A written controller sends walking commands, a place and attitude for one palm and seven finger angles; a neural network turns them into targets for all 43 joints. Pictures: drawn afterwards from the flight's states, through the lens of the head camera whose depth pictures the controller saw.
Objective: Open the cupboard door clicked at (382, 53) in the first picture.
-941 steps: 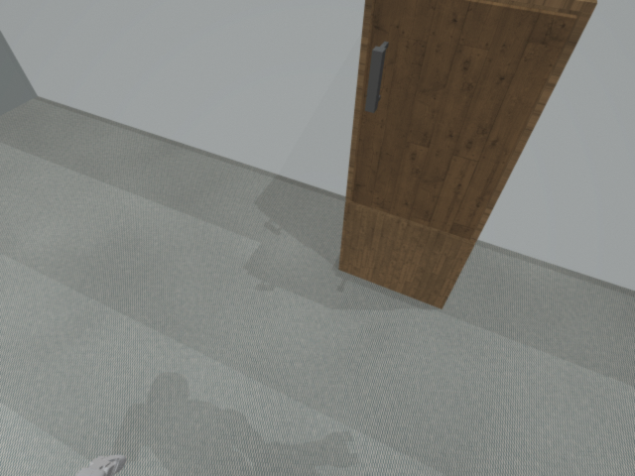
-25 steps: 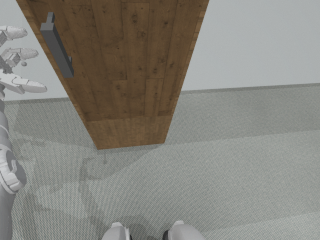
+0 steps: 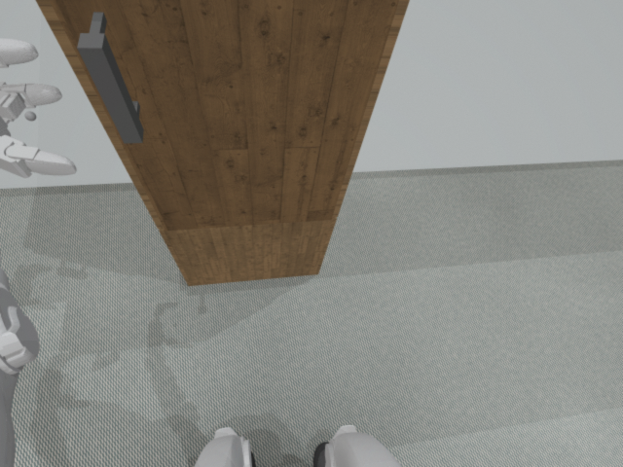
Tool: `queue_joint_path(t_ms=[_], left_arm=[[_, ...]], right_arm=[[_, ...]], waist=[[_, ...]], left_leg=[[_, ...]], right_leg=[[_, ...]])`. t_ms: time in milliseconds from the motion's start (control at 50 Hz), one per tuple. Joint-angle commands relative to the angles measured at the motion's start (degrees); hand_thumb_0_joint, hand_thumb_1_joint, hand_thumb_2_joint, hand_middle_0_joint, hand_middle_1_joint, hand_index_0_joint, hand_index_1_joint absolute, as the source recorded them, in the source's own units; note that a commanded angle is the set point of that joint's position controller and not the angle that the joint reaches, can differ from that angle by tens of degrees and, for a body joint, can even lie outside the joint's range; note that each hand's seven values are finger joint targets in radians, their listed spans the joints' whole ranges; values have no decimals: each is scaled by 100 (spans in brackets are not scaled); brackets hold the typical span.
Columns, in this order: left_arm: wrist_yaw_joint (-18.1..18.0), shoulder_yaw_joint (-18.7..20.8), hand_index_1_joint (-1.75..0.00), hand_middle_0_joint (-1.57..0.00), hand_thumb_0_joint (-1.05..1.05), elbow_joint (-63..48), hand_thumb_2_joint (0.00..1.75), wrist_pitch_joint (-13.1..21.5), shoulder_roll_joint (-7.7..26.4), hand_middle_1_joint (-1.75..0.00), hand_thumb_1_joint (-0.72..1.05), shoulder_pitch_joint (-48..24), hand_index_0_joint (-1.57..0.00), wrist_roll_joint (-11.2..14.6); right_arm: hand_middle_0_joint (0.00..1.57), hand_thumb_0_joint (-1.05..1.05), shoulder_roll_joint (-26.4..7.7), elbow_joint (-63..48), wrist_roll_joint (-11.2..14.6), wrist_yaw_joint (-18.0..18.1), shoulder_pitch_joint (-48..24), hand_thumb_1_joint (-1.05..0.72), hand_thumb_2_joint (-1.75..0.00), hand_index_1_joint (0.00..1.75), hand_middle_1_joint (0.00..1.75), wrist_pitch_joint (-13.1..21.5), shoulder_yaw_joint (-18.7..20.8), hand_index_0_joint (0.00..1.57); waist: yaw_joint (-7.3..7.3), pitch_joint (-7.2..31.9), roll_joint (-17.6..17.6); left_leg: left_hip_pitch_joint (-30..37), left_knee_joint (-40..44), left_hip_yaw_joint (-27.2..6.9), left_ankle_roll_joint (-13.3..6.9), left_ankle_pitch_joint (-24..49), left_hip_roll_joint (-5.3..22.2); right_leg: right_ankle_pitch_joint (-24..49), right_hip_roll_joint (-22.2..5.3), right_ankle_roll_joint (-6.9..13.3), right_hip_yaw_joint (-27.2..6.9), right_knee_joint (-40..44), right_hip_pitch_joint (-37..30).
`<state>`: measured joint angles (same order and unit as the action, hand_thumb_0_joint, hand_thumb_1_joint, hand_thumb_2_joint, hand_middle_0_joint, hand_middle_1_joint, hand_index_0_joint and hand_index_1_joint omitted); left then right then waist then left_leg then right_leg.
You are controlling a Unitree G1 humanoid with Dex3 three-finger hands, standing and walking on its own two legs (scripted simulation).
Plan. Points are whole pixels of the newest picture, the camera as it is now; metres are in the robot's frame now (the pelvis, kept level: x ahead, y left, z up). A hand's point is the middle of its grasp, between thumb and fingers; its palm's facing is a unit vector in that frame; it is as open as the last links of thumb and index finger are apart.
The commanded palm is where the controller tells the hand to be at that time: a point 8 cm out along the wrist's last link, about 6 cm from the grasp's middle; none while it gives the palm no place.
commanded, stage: slide the fingers in behind the handle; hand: left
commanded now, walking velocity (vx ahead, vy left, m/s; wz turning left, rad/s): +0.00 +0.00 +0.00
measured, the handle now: (117, 82) +0.56 +0.20 +0.11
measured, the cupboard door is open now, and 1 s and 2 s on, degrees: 0 0 0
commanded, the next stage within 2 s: close the thumb around the handle in 1.52 s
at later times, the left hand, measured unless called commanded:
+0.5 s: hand (78, 112) +0.51 +0.23 +0.11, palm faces +0.03 -1.00 -0.01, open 14.0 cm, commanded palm +0.49 +0.27 +0.11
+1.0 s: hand (117, 113) +0.51 +0.19 +0.11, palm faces +0.04 -1.00 -0.02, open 14.0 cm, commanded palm +0.49 +0.23 +0.11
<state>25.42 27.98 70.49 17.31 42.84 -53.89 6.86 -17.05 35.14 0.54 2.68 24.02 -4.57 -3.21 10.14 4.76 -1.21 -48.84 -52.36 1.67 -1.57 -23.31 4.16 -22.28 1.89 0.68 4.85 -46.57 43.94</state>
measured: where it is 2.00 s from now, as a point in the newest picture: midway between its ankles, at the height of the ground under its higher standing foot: outside the picture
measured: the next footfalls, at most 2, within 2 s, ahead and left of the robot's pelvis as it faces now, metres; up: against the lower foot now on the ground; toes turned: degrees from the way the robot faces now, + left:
none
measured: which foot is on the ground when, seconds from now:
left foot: down 0.00-1.00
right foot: down 0.00-1.00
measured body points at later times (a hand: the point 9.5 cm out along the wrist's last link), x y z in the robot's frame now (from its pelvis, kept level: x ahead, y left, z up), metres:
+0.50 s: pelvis +0.00 +0.01 +0.00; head +0.12 +0.03 +0.44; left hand +0.50 +0.29 +0.12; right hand +0.00 -0.26 -0.11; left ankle +0.01 +0.10 -0.69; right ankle -0.01 -0.12 -0.69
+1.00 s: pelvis +0.00 -0.01 +0.00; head +0.11 +0.01 +0.44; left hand +0.50 +0.25 +0.11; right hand +0.00 -0.27 -0.11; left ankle +0.01 +0.10 -0.69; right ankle -0.01 -0.12 -0.69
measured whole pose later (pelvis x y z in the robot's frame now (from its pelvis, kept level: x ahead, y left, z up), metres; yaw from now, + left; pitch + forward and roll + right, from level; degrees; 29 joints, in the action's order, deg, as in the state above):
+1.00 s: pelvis +0.00 -0.01 +0.00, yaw +0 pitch +18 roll -3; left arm 13.8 22.5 66.9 18.3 30.2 -53.1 5.2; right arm -16.0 36.4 -0.3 0.5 24.1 -2.9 -1.8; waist 9.6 5.5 -2.0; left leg -46.4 -51.1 2.1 -1.0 -23.1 3.7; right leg -22.9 1.6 1.2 4.3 -47.1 42.4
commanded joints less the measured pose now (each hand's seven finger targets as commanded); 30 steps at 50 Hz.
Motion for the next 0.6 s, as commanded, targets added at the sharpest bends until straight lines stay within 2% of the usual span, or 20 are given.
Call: queue_joint_path(t_ms=[0,20,40,100,120,160,180,240,300,320,360,420,440,460,480,520,580], left_arm=[[60,-44,-120,-30,0,-1233,30,289,1233,-120,-50,-2338,-30,272],[19,-27,-120,-30,0,-1284,30,259,1254,-120,-50,-2391,-30,270],[-11,-97,-120,-30,0,-1237,30,225,1131,-120,-50,-2363,-30,271],[-181,124,-120,-30,0,-1310,30,235,1426,-120,-50,-2449,-30,189],[-224,-53,-120,-30,0,-1418,30,264,1209,-120,-50,-2503,-30,161],[-348,-3,-120,-30,0,-1758,30,397,1166,-120,-50,-2554,-30,152],[-390,72,-120,-30,0,-1693,30,413,1201,-120,-50,-2449,-30,140],[-458,-87,-120,-30,0,-1433,30,348,926,-120,-50,-2326,-30,139],[-562,-112,-120,-30,0,-1647,30,361,918,-120,-50,-2529,-30,70],[-594,-236,-120,-30,0,-1543,30,335,700,-120,-50,-2477,-30,69],[-687,-80,-120,-30,0,-1552,30,387,811,-120,-50,-2452,-30,64],[-752,-215,-120,-30,0,-1648,30,396,599,-120,-50,-2450,-30,55],[-763,-303,-120,-30,0,-1556,30,369,427,-120,-50,-2334,-30,55],[-785,-280,-120,-30,0,-1551,30,375,407,-120,-50,-2351,-30,73],[-818,-130,-120,-30,0,-1498,30,355,616,-120,-50,-2331,-30,56],[-859,-263,-120,-30,0,-1444,30,335,515,-120,-50,-2501,-30,16],[-947,-94,-120,-30,0,-1739,30,450,673,-120,-50,-2553,-30,-11]], right_arm=[[20,0,-1094,-142,-17,71,943,-90,-90,30,30,84,441,20],[20,0,-1100,-136,-20,63,955,-90,-90,30,30,86,437,20],[20,0,-1084,-149,-18,61,928,-90,-90,30,30,95,446,20],[20,0,-1091,-148,-41,51,935,-90,-90,30,30,104,432,20],[20,0,-1056,-172,-44,28,916,-90,-90,30,30,116,427,20],[20,0,-1048,-169,-70,9,956,-90,-90,30,30,133,462,20],[20,0,-1036,-163,-76,-13,938,-90,-90,30,30,133,465,20],[20,0,-1031,-160,-58,-34,897,-90,-90,30,30,129,465,20],[20,0,-1016,-178,-71,-39,889,-90,-90,30,30,142,465,20],[20,0,-988,-180,-74,-53,874,-90,-90,30,30,155,461,20],[20,0,-1014,-159,-88,-49,942,-90,-90,30,30,161,486,20],[20,0,-975,-162,-91,-88,920,-90,-90,30,30,180,490,20],[20,0,-950,-161,-86,-104,917,-90,-90,30,30,177,495,20],[20,0,-954,-155,-95,-110,939,-90,-90,30,30,176,493,20],[20,0,-979,-153,-86,-108,921,-90,-90,30,30,166,498,20],[20,0,-955,-154,-76,-100,899,-90,-90,30,30,170,484,20],[20,0,-946,-163,-95,-112,925,-90,-90,30,30,196,510,20]], waist=[[54,2576,-1083],[54,2547,-941],[76,2471,-861],[-6,2467,-984],[17,2477,-1058],[-5,2770,-1127],[-66,2840,-1251],[3,2484,-912],[-32,2620,-1160],[-9,2540,-1117],[-16,2607,-858],[-26,2700,-987],[-24,2619,-874],[-10,2586,-776],[-39,2591,-803],[26,2362,-695],[-55,2773,-878]], left_leg=[[2704,417,-495,-25,2444,-163],[2636,448,-508,-37,2393,-161],[2560,462,-488,-48,2297,-172],[2476,460,-490,-40,2298,-181],[2549,476,-499,-24,2332,-188],[2909,441,-550,2,2686,-150],[2969,438,-564,41,2762,-144],[2758,476,-556,26,2565,-136],[2883,489,-578,50,2621,-138],[2855,488,-574,53,2563,-145],[2883,472,-617,41,2657,-126],[2952,465,-589,61,2842,-131],[2895,467,-568,53,2822,-132],[2846,458,-559,33,2837,-144],[2745,466,-527,32,2700,-148],[2564,500,-503,8,2455,-167],[2772,449,-497,21,2659,-173]], right_leg=[[1810,221,1,-217,473,-369],[1784,224,-6,-201,472,-413],[1758,220,-15,-207,499,-440],[1763,198,-1,-231,457,-474],[1749,202,4,-207,444,-444],[1853,224,31,-180,392,-391],[1854,227,28,-169,379,-394],[1761,233,13,-146,416,-353],[1739,213,27,-147,376,-315],[1695,217,27,-137,389,-285],[1720,232,36,-134,366,-313],[1888,218,21,-143,351,-375],[1894,225,19,-130,360,-391],[1954,226,20,-141,363,-452],[1934,217,7,-164,367,-483],[1857,204,0,-176,391,-486],[2004,199,9,-216,347,-596]])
